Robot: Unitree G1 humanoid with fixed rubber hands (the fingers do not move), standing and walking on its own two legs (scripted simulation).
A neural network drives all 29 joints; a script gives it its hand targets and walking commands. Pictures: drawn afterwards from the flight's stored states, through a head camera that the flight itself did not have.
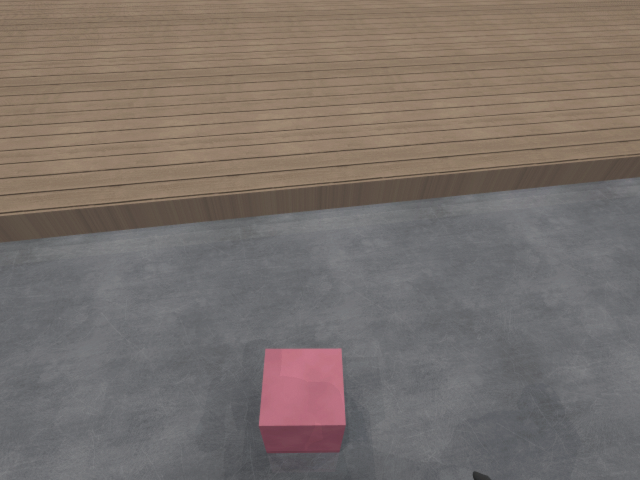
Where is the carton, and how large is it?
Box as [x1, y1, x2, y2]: [259, 349, 345, 452]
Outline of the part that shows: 265,349 259,427 266,451 339,451 345,425 341,349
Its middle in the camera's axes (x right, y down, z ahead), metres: -0.05 +0.45 +1.09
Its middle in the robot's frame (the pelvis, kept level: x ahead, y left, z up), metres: +0.45 +0.02 -0.64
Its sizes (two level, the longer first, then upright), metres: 0.210 0.200 0.250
